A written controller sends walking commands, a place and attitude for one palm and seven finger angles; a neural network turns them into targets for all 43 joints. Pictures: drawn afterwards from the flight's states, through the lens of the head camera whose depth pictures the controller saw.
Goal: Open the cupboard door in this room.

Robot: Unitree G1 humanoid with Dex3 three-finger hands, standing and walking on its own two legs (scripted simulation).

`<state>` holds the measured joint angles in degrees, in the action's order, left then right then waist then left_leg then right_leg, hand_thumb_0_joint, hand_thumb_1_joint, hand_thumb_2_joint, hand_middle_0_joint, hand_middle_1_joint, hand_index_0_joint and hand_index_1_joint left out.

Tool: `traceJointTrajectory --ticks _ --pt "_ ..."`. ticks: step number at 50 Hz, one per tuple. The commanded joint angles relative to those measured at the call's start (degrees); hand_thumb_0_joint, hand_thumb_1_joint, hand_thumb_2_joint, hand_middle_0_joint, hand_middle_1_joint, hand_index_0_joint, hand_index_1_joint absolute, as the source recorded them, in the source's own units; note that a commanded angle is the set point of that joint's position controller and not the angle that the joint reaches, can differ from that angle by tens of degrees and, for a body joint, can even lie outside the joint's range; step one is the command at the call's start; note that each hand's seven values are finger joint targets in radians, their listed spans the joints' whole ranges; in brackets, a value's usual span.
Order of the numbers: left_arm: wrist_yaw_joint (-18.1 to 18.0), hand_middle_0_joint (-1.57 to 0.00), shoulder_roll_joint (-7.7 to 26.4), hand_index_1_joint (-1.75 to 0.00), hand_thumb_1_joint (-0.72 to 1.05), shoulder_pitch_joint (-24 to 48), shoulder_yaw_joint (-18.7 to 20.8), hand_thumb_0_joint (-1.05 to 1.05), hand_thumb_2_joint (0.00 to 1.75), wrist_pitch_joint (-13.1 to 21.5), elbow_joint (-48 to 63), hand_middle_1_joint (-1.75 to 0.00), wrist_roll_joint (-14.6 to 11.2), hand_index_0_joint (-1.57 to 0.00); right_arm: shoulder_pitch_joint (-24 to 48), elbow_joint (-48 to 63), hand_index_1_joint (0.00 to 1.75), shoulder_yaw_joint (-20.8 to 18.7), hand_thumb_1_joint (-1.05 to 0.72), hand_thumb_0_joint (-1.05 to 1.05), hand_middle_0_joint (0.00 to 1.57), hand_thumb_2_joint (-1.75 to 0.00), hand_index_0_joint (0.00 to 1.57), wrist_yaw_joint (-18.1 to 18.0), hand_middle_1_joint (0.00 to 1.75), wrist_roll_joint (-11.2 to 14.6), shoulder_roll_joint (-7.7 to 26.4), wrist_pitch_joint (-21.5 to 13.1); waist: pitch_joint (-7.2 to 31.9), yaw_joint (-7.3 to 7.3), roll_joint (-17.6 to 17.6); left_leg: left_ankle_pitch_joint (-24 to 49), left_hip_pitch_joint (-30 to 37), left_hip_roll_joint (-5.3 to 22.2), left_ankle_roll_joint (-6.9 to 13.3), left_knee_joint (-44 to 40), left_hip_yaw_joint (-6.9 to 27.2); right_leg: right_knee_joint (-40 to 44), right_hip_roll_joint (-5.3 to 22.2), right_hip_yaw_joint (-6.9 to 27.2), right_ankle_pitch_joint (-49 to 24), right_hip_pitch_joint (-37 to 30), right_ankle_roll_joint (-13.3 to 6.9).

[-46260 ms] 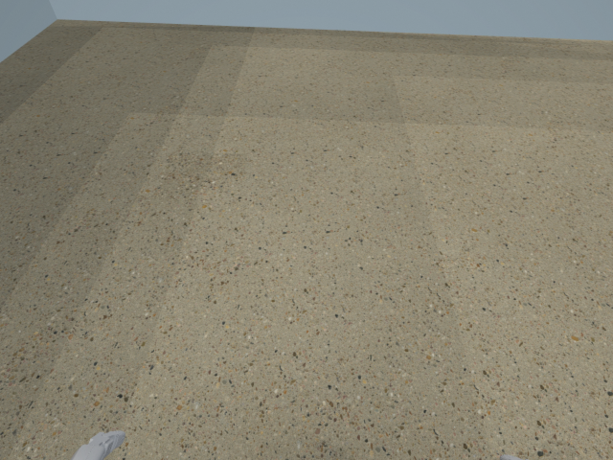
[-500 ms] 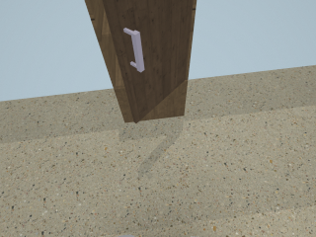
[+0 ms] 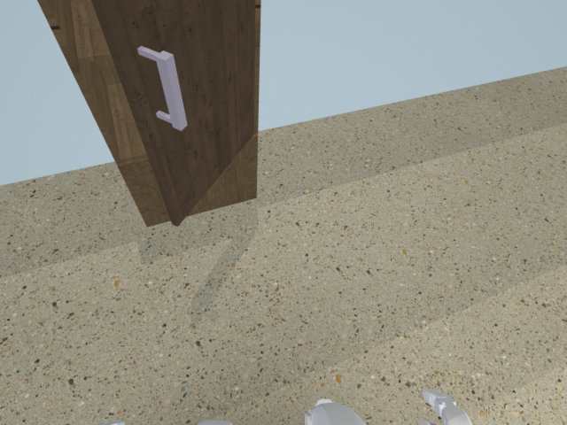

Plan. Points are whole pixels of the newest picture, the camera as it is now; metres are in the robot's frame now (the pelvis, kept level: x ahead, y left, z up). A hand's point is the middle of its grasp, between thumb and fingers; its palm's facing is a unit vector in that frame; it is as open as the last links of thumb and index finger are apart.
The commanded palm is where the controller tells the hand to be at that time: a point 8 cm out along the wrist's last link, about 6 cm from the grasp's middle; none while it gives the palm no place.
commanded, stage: walk to a spot facing it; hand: left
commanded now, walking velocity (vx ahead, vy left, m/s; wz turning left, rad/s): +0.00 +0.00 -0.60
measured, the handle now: (163, 90) +0.61 +0.28 +0.07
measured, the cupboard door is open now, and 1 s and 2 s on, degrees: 42 42 42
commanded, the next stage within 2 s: none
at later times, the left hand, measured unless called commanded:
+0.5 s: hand (190, 398) +0.16 +0.16 -0.17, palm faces -0.35 -0.91 -0.23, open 7.4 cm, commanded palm none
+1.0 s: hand (299, 314) +0.31 -0.01 -0.16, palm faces -0.63 -0.74 -0.23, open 7.4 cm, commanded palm none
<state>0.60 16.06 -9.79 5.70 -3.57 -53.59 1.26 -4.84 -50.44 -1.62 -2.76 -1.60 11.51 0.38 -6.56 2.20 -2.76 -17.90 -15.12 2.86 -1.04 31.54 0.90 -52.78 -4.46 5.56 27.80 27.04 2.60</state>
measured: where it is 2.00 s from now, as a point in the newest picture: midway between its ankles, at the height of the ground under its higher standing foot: (398, 358)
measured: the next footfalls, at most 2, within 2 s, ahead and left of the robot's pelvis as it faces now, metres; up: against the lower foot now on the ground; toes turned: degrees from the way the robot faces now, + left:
right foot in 0.24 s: +0.03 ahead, -0.15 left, +0.00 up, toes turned -13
left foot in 0.54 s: +0.12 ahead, +0.10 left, +0.00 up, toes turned -19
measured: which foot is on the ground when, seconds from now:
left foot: down 0.00-0.24, up 0.26-0.52, down 0.54-0.90, up 0.92-1.00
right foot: up 0.00-0.22, down 0.24-0.54, up 0.56-0.88, down 0.90-1.00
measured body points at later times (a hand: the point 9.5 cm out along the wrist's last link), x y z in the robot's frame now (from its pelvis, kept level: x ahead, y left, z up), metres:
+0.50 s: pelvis +0.01 -0.01 +0.00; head +0.07 -0.02 +0.45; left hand +0.18 +0.20 -0.15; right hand +0.00 -0.30 -0.13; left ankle +0.07 +0.11 -0.71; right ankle -0.01 -0.14 -0.73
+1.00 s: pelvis +0.08 -0.09 -0.01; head +0.12 -0.13 +0.44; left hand +0.34 +0.03 -0.14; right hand -0.10 -0.28 -0.16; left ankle +0.11 +0.07 -0.67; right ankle +0.03 -0.18 -0.73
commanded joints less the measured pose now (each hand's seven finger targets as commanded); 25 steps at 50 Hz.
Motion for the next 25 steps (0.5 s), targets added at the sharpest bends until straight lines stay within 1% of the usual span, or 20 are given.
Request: traceJointTrajectory --ticks 1,4,6,7,8,9,10,11,12,13,14,15,16,17,18,20,21,22,24,25 --pt "1.1 -0.20 3.4 -0.30 0.90 0.5 0.8 0.00 0.90 1.0 5.9 -0.30 -0.1 -0.20 -4.6 3.3 0.30 -3.2 -0.90 0.00 0.20 -0.90 0.20 -0.5 0.30 -0.7 11.7 -0.8 6.9 -1.66 15.9 37.1 8.4 14.4 8.7 -8.9 3.6 -12.5 4.5 -4.1 0.4 6.3 1.1" --pt "1.8 -0.20 2.6 -0.30 0.90 2.0 0.1 0.00 0.90 1.0 7.0 -0.30 -0.1 -0.20 -6.7 3.0 0.30 -3.5 -0.90 0.00 0.20 -0.90 0.20 -0.2 0.30 -0.7 12.4 -0.7 9.5 -2.59 16.3 36.1 11.0 13.0 7.0 -6.9 -0.7 -1.6 4.5 -8.4 -0.9 1.7 0.8" --pt "2.1 -0.20 2.7 -0.30 0.90 3.0 -0.2 0.00 0.90 1.3 7.2 -0.30 -0.2 -0.20 -8.0 2.4 0.30 -3.8 -0.90 0.00 0.20 -0.90 0.20 0.2 0.30 -0.6 13.5 -0.6 9.8 -3.34 15.6 34.1 9.6 14.1 6.5 -6.1 -1.5 5.5 4.0 -10.2 -1.9 -3.2 0.0" --pt "2.0 -0.20 2.8 -0.30 0.90 2.9 -0.2 0.00 0.90 1.4 7.5 -0.30 -0.2 -0.20 -8.0 2.6 0.30 -4.0 -0.90 0.00 0.20 -0.90 0.20 0.5 0.30 -0.5 13.8 -0.4 8.8 -3.40 15.5 33.3 8.7 14.5 6.2 -5.6 -2.1 8.0 3.5 -11.2 -2.7 -4.9 -0.4" --pt "2.0 -0.20 3.0 -0.30 0.90 2.0 -0.2 0.00 0.90 1.4 7.2 -0.30 -0.3 -0.20 -7.8 2.5 0.30 -4.1 -0.90 0.00 0.20 -0.90 0.20 0.6 0.30 -0.4 14.3 -0.4 8.6 -2.83 15.6 31.8 6.9 14.9 5.4 -4.3 -2.6 12.1 3.6 -11.2 -5.1 -8.2 -1.0" --pt "2.0 -0.20 3.8 -0.30 0.90 -0.5 0.0 0.00 0.90 1.6 6.3 -0.30 -0.4 -0.20 -6.8 2.7 0.30 -4.2 -0.90 0.00 0.20 -0.90 0.20 0.7 0.30 -0.2 14.4 -0.3 8.8 -1.24 14.2 29.0 4.6 14.1 3.9 -1.1 -4.0 18.0 3.5 -11.2 -10.3 -13.2 -1.6" --pt "1.7 -0.20 6.1 -0.30 0.90 -4.7 0.6 0.00 0.90 2.0 5.0 -0.30 -0.2 -0.20 -5.8 3.3 0.30 -4.2 -0.90 0.00 0.20 -0.90 0.20 0.8 0.30 0.2 14.0 -0.2 10.0 0.94 8.7 23.6 -0.3 12.1 1.5 6.6 -6.0 25.8 5.0 -8.7 -20.4 -21.6 -3.0" --pt "0.7 -0.20 12.8 -0.30 0.90 -8.5 1.9 0.00 0.90 2.7 4.1 -0.30 0.6 -0.20 -5.7 5.3 0.30 -3.5 -0.90 0.00 0.20 -0.90 0.20 1.1 0.30 1.2 9.6 -0.1 12.1 2.35 -10.4 3.3 -12.9 4.4 -2.5 20.6 -11.7 32.3 19.1 11.7 -38.1 -31.1 -8.1" --pt "-0.3 -0.20 16.7 -0.30 0.90 -11.3 2.6 0.00 0.90 2.6 3.3 -0.30 -0.1 -0.20 -2.1 7.7 0.30 -2.6 -0.90 0.00 0.20 -0.90 0.20 1.0 0.30 1.4 8.0 0.3 12.4 4.73 -17.1 -21.3 -18.3 0.9 -3.0 31.3 -6.3 32.3 27.9 21.4 -52.3 -29.6 -15.0" --pt "-0.8 -0.20 16.5 -0.30 0.90 -10.7 2.5 0.00 0.90 2.4 3.4 -0.30 -0.3 -0.20 -3.0 7.0 0.30 -2.2 -0.90 0.00 0.20 -0.90 0.20 0.8 0.30 1.6 9.0 0.7 11.6 4.04 -15.9 -20.0 -20.5 2.8 -2.2 36.2 -0.7 32.2 27.2 20.2 -44.3 -28.0 -17.7" --pt "-0.9 -0.20 14.7 -0.30 0.90 -6.0 2.2 0.00 0.90 2.0 4.9 -0.30 -0.2 -0.20 -2.3 6.6 0.30 -2.4 -0.90 0.00 0.20 -0.90 0.20 1.2 0.30 1.7 8.5 0.7 8.0 2.32 -12.8 -16.8 -20.9 3.7 -2.4 36.5 -0.6 34.3 24.4 20.1 -28.5 -21.5 -17.2" --pt "-1.2 -0.20 12.4 -0.30 0.90 -1.9 1.8 0.00 0.90 1.8 6.0 -0.30 0.3 -0.20 -2.5 5.3 0.30 -2.9 -0.90 0.00 0.20 -0.90 0.20 1.2 0.30 1.3 9.5 0.9 7.8 0.39 -13.2 -12.9 -19.3 3.7 -2.7 36.2 -0.5 33.5 20.4 17.6 -26.9 -19.0 -15.3" --pt "-1.4 -0.20 11.1 -0.30 0.90 -0.1 1.4 0.00 0.90 1.9 6.6 -0.30 0.2 -0.20 -2.8 4.6 0.30 -2.8 -0.90 0.00 0.20 -0.90 0.20 1.4 0.30 1.2 9.5 1.1 7.5 -0.70 -11.1 -10.5 -16.9 3.4 -3.0 34.8 -1.1 32.7 18.7 14.5 -29.5 -16.4 -14.2" --pt "-1.5 -0.20 10.8 -0.30 0.90 0.9 1.3 0.00 0.90 2.0 6.7 -0.30 0.3 -0.20 -3.8 4.4 0.30 -2.6 -0.90 0.00 0.20 -0.90 0.20 1.7 0.30 1.2 8.3 1.0 8.6 -1.52 -9.7 -9.4 -13.8 3.0 -3.2 30.7 -1.8 31.8 17.6 12.6 -31.5 -15.4 -13.7" --pt "-1.5 -0.20 10.6 -0.30 0.90 0.8 1.1 0.00 0.90 2.1 6.9 -0.30 0.3 -0.20 -4.3 4.0 0.30 -2.5 -0.90 0.00 0.20 -0.90 0.20 1.8 0.30 1.2 7.4 1.1 8.9 -1.79 -7.4 -8.3 -11.5 2.1 -3.3 26.7 -2.7 31.6 16.9 11.8 -32.0 -14.1 -13.3" --pt "-1.2 -0.20 11.4 -0.30 0.90 0.4 1.0 0.00 0.90 2.0 6.8 -0.30 0.4 -0.20 -4.8 3.6 0.30 -2.4 -0.90 0.00 0.20 -0.90 0.20 1.9 0.30 1.3 6.4 1.1 8.9 -1.87 -5.3 -6.5 -8.2 0.6 -3.3 19.4 -4.1 31.3 16.0 12.4 -29.5 -12.9 -12.9" --pt "-1.1 -0.20 11.5 -0.30 0.90 0.2 1.1 0.00 0.90 1.9 6.6 -0.30 0.4 -0.20 -4.9 3.5 0.30 -2.4 -0.90 0.00 0.20 -0.90 0.20 1.8 0.30 1.4 6.4 1.1 8.5 -1.64 -5.1 -6.1 -6.8 -0.2 -3.2 16.4 -4.5 31.4 15.7 13.6 -27.4 -12.2 -12.8" --pt "-1.1 -0.20 11.3 -0.30 0.90 0.5 1.1 0.00 0.90 1.8 6.4 -0.30 0.5 -0.20 -6.3 3.5 0.30 -2.5 -0.90 0.00 0.20 -0.90 0.20 1.7 0.30 1.5 6.3 0.8 9.1 -2.22 -6.0 -5.7 -5.2 -0.7 -2.9 12.6 -4.4 30.7 15.4 14.6 -26.7 -12.4 -12.3" --pt "-0.7 -0.20 10.5 -0.30 0.90 2.0 1.0 0.00 0.90 1.5 6.8 -0.30 0.1 -0.20 -10.7 2.4 0.30 -2.5 -0.90 0.00 0.20 -0.90 0.20 1.4 0.30 1.3 6.9 0.3 9.7 -4.21 -6.7 -0.7 2.3 -1.7 -2.7 3.4 -5.2 30.4 13.0 14.6 -15.1 -8.3 -9.9" --pt "-0.3 -0.20 9.1 -0.30 0.90 3.4 0.6 0.00 0.90 1.4 7.3 -0.30 -0.2 -0.20 -14.1 1.3 0.30 -2.7 -0.90 0.00 0.20 -0.90 0.20 1.1 0.30 1.1 8.5 -0.3 10.1 -6.03 -3.0 0.1 10.4 -0.4 -2.1 -4.3 -4.5 28.2 10.5 12.9 -5.3 -1.9 -7.7"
